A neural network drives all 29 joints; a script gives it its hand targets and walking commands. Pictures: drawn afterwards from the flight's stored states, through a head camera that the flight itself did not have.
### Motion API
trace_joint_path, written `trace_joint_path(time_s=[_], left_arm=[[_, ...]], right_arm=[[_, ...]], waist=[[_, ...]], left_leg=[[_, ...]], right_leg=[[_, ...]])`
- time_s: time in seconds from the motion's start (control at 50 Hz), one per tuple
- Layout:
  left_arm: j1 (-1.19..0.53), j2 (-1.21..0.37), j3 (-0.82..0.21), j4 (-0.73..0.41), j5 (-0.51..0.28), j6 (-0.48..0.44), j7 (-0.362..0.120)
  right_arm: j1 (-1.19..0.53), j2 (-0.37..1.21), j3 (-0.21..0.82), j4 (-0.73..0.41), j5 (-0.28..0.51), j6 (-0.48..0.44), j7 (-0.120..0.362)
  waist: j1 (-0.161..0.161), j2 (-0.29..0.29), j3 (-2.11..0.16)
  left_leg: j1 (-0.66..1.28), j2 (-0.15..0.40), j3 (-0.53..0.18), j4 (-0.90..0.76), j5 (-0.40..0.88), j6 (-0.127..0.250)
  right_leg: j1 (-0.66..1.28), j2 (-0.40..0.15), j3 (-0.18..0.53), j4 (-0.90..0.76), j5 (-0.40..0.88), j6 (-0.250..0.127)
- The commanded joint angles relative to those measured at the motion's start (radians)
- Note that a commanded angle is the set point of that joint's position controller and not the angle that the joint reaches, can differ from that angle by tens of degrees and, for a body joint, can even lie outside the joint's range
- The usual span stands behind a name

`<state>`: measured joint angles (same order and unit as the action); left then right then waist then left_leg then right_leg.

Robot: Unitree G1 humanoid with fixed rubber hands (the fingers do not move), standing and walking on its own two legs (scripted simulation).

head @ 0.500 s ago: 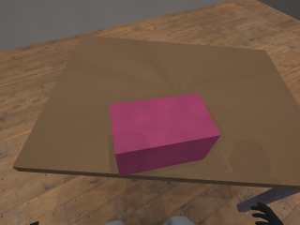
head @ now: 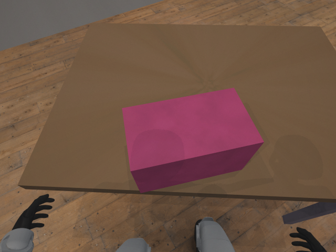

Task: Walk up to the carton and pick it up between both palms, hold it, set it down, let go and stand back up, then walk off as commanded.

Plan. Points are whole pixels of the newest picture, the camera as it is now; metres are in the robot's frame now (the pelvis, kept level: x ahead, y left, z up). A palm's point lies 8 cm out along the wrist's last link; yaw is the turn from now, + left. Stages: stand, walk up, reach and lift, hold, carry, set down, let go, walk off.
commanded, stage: walk up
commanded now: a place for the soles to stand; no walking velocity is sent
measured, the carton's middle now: (186, 141) +0.38 -0.04 -0.01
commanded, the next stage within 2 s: reach and lift in 1.74 s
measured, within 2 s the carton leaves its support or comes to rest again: neither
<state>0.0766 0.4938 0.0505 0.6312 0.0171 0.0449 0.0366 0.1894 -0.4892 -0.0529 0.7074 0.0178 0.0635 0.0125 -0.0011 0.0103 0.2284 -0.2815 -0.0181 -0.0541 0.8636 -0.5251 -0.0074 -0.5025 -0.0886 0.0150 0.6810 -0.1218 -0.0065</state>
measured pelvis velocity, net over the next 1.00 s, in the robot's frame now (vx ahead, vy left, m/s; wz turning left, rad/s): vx -0.02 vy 0.00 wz -0.02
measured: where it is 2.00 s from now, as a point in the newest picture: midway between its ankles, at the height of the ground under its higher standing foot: outside the picture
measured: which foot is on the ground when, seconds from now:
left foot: up 0.00-0.00, down 0.02-1.00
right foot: down 0.00-0.04, up 0.06-0.28, down 0.30-1.00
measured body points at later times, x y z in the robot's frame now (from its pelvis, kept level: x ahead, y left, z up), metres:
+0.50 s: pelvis -0.02 +0.00 +0.03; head -0.02 -0.01 +0.48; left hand +0.12 +0.32 -0.05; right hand +0.11 -0.33 -0.06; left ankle -0.02 +0.14 -0.70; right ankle +0.00 -0.14 -0.70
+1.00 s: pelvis -0.02 +0.00 +0.04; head -0.01 +0.00 +0.49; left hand +0.11 +0.31 -0.07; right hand +0.07 -0.34 -0.06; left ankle -0.02 +0.14 -0.70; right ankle +0.00 -0.14 -0.70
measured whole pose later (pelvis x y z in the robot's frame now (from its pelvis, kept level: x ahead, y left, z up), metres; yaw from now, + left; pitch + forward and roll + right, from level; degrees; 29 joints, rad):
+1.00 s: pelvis -0.02 +0.00 +0.04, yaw -1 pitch -3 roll +0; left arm 0.10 0.41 0.03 0.97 -0.01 -0.01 -0.01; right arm 0.18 -0.43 -0.04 0.91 0.01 -0.03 0.00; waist 0.00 -0.01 0.06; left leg -0.12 0.03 -0.04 0.40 -0.24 -0.04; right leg -0.16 -0.01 0.06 0.41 -0.20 0.03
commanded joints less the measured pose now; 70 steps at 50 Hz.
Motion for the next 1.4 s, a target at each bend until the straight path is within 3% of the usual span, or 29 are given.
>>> trace_joint_path(time_s=[0.0, 0.02, 0.04, 0.06, 0.08, 0.1, 0.12, 0.16, 0.18, 0.2, 0.22, 0.26, 0.28, 0.3, 0.32, 0.34, 0.36, 0.38, 0.42, 0.52, 0.6, 0.68, 0.78, 0.86, 0.92, 1.06, 1.2, 1.28, 1.38], left_arm=[[0.079, 0.129, 0.044, -0.015, -0.016, 0.030, -0.011], [0.085, 0.079, 0.031, -0.028, -0.030, 0.021, -0.017], [0.036, 0.142, 0.062, -0.032, -0.037, 0.026, -0.008], [-0.004, 0.170, 0.074, -0.036, -0.042, 0.030, -0.012], [0.021, 0.173, 0.074, -0.008, -0.043, 0.024, -0.024], [0.041, 0.156, 0.078, 0.030, -0.042, 0.008, -0.032], [0.110, 0.137, 0.072, 0.058, -0.041, -0.006, -0.031], [0.062, 0.102, 0.046, 0.072, -0.040, -0.018, -0.024], [0.030, 0.107, 0.044, 0.063, -0.034, -0.031, -0.023], [0.018, 0.103, 0.039, 0.066, -0.034, -0.040, -0.025], [0.041, 0.090, 0.037, 0.079, -0.030, -0.048, -0.026], [0.096, 0.103, 0.037, 0.116, -0.022, -0.059, -0.030], [0.115, 0.145, 0.046, 0.138, -0.017, -0.059, -0.027], [0.127, 0.204, 0.062, 0.142, -0.012, -0.060, -0.022], [0.065, 0.189, 0.056, 0.131, -0.018, -0.057, -0.028], [0.031, 0.172, 0.048, 0.118, -0.018, -0.052, -0.040], [0.006, 0.140, 0.040, 0.118, -0.021, -0.049, -0.049], [-0.008, 0.115, 0.033, 0.116, -0.028, -0.047, -0.052], [0.005, 0.089, 0.026, 0.134, -0.038, -0.042, -0.054], [-0.028, 0.132, 0.032, 0.176, -0.032, -0.056, -0.055], [-0.046, 0.112, 0.024, 0.185, -0.033, -0.058, -0.053], [-0.056, 0.124, 0.024, 0.209, -0.031, -0.060, -0.054], [-0.049, 0.098, 0.021, 0.227, -0.032, -0.061, -0.053], [-0.028, 0.101, 0.021, 0.253, -0.029, -0.065, -0.047], [-0.027, 0.099, 0.018, 0.272, -0.032, -0.068, -0.043], [-0.010, 0.104, 0.019, 0.300, -0.029, -0.076, -0.029], [-0.003, 0.093, 0.014, 0.313, -0.029, -0.069, -0.021], [-0.008, 0.097, 0.014, 0.323, -0.026, -0.071, -0.023], [-0.003, 0.090, 0.017, 0.325, -0.025, -0.068, -0.021]], right_arm=[[0.101, -0.150, -0.048, 0.002, 0.004, -0.029, -0.004], [0.046, -0.224, -0.063, -0.023, -0.009, -0.032, -0.008], [-0.065, -0.309, -0.076, -0.073, -0.023, -0.042, -0.012], [-0.143, -0.290, -0.066, -0.101, -0.045, -0.065, -0.022], [-0.154, -0.243, -0.068, -0.091, -0.035, -0.074, -0.027], [-0.133, -0.197, -0.066, -0.078, -0.030, -0.072, -0.030], [-0.119, -0.174, -0.057, -0.068, -0.025, -0.067, -0.036], [-0.001, -0.162, -0.060, -0.043, -0.027, -0.073, -0.038], [0.022, -0.156, -0.053, -0.047, -0.024, -0.075, -0.037], [0.043, -0.159, -0.055, -0.054, -0.024, -0.071, -0.037], [0.042, -0.158, -0.055, -0.068, -0.023, -0.063, -0.034], [0.024, -0.150, -0.049, -0.077, -0.010, -0.054, -0.036], [0.016, -0.135, -0.040, -0.082, -0.007, -0.060, -0.036], [0.041, -0.118, -0.027, -0.092, 0.004, -0.072, -0.033], [0.039, -0.098, -0.016, -0.075, 0.010, -0.069, -0.033], [0.040, -0.124, -0.033, -0.047, -0.003, -0.061, -0.038], [0.038, -0.138, -0.038, -0.035, -0.006, -0.064, -0.036], [0.020, -0.170, -0.039, -0.029, -0.010, -0.069, -0.029], [-0.041, -0.185, -0.043, -0.014, -0.012, -0.080, -0.020], [-0.047, -0.155, -0.028, 0.026, -0.007, -0.092, -0.015], [-0.029, -0.141, -0.028, 0.069, -0.016, -0.093, -0.013], [-0.041, -0.136, -0.026, 0.092, -0.013, -0.100, -0.013], [-0.043, -0.139, -0.030, 0.122, -0.013, -0.106, -0.014], [-0.043, -0.133, -0.027, 0.135, -0.008, -0.107, -0.015], [-0.039, -0.133, -0.026, 0.148, -0.010, -0.107, -0.018], [-0.061, -0.119, -0.027, 0.182, -0.010, -0.091, -0.022], [-0.078, -0.114, -0.027, 0.208, -0.015, -0.085, -0.024], [-0.082, -0.111, -0.027, 0.218, -0.010, -0.086, -0.024], [-0.103, -0.113, -0.030, 0.226, -0.013, -0.083, -0.020]], waist=[[0.030, -0.119, -0.291], [0.026, 0.153, -0.243], [-0.007, 0.211, -0.143], [-0.002, 0.208, -0.037], [0.018, 0.103, -0.006], [0.027, 0.080, -0.027], [0.050, 0.113, -0.078], [-0.023, 0.201, -0.149], [-0.049, 0.232, -0.192], [-0.068, 0.255, -0.226], [-0.056, 0.278, -0.242], [-0.020, 0.222, -0.283], [-0.010, 0.145, -0.316], [-0.014, 0.009, -0.364], [-0.016, -0.084, -0.318], [-0.025, -0.138, -0.263], [-0.027, -0.123, -0.227], [-0.025, -0.047, -0.217], [0.011, -0.016, -0.171], [0.012, -0.097, -0.179], [0.000, -0.081, -0.167], [0.003, -0.055, -0.188], [0.007, -0.002, -0.197], [0.015, -0.017, -0.219], [0.001, 0.020, -0.228], [-0.001, -0.010, -0.267], [0.002, 0.027, -0.235], [-0.006, -0.040, -0.234], [0.008, -0.009, -0.210]], left_leg=[[0.103, 0.035, -0.047, -0.472, 0.103, 0.019], [0.062, 0.257, -0.389, -0.556, -0.003, 0.090], [-0.247, 0.384, -0.489, -0.629, -0.128, 0.237], [-0.388, 0.415, -0.525, -0.635, -0.115, 0.277], [-0.320, 0.345, -0.387, -0.589, -0.066, 0.242], [-0.184, 0.257, -0.255, -0.549, 0.079, 0.173], [-0.007, 0.224, -0.173, -0.500, 0.313, 0.112], [0.226, 0.199, -0.128, -0.416, 0.693, 0.077], [0.275, 0.198, -0.118, -0.370, 0.798, 0.095], [0.331, 0.193, -0.101, -0.343, 0.800, 0.095], [0.315, 0.184, -0.072, -0.303, 0.779, 0.111], [0.224, 0.179, -0.057, -0.229, 0.803, 0.083], [0.135, 0.168, -0.057, -0.198, 0.740, 0.062], [0.031, 0.124, -0.056, -0.147, 0.609, 0.030], [0.056, 0.065, 0.032, -0.200, 0.298, 0.004], [0.163, 0.057, 0.024, -0.284, 0.163, 0.021], [0.207, 0.070, -0.009, -0.369, 0.171, 0.042], [0.192, 0.111, -0.048, -0.436, 0.205, 0.051], [0.099, 0.168, -0.087, -0.485, 0.284, 0.066], [0.077, 0.109, -0.032, -0.468, 0.259, 0.036], [0.115, 0.096, -0.014, -0.477, 0.272, 0.031], [0.093, 0.110, -0.047, -0.519, 0.214, 0.044], [0.081, 0.124, -0.054, -0.561, 0.205, 0.044], [0.096, 0.125, -0.041, -0.542, 0.312, 0.042], [0.122, 0.126, -0.033, -0.540, 0.367, 0.039], [0.182, 0.135, -0.020, -0.508, 0.495, 0.037], [0.173, 0.142, -0.022, -0.537, 0.469, 0.038], [0.195, 0.140, -0.022, -0.527, 0.468, 0.043], [0.167, 0.132, -0.023, -0.549, 0.420, 0.039]], right_leg=[[0.166, -0.022, 0.089, -0.001, -0.270, -0.074], [0.004, 0.068, 0.053, 0.155, -0.357, -0.013], [0.107, 0.121, 0.123, 0.327, -0.466, 0.008], [0.167, 0.101, 0.189, 0.422, -0.459, 0.007], [0.137, 0.089, 0.187, 0.405, -0.398, 0.002], [0.071, 0.115, 0.172, 0.371, -0.357, 0.006], [0.007, 0.143, 0.163, 0.336, -0.337, 0.014], [-0.028, 0.128, 0.131, 0.162, -0.323, 0.023], [0.028, 0.102, 0.103, 0.059, -0.347, 0.022], [0.049, 0.103, 0.055, -0.040, -0.367, 0.024], [0.119, 0.101, 0.016, -0.154, -0.319, 0.016], [0.342, 0.066, 0.037, -0.347, 0.004, -0.014], [0.463, 0.032, 0.086, -0.302, 0.150, -0.030], [0.561, -0.073, 0.222, -0.252, 0.347, -0.063], [0.433, -0.155, 0.285, -0.237, 0.285, -0.134], [0.263, -0.150, 0.283, -0.269, 0.092, -0.146], [0.198, -0.103, 0.224, -0.272, -0.030, -0.112], [0.213, -0.048, 0.144, -0.247, -0.062, -0.067], [0.278, 0.026, 0.097, -0.223, -0.047, -0.020], [0.321, -0.024, 0.126, -0.291, -0.068, -0.042], [0.273, -0.044, 0.161, -0.354, -0.165, -0.048], [0.301, -0.021, 0.133, -0.362, -0.243, -0.040], [0.341, -0.009, 0.105, -0.333, -0.174, -0.036], [0.385, -0.014, 0.103, -0.335, -0.060, -0.035], [0.392, -0.026, 0.111, -0.332, 0.021, -0.033], [0.408, -0.028, 0.086, -0.323, 0.167, -0.027], [0.395, -0.024, 0.085, -0.323, 0.123, -0.025], [0.374, -0.013, 0.075, -0.338, 0.124, -0.016], [0.383, -0.008, 0.078, -0.338, 0.075, -0.014]])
